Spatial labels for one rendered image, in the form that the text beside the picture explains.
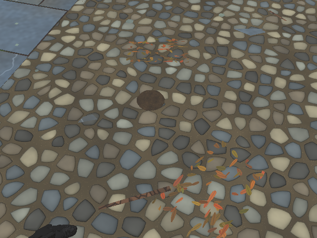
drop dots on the robot left hand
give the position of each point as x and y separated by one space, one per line
55 231

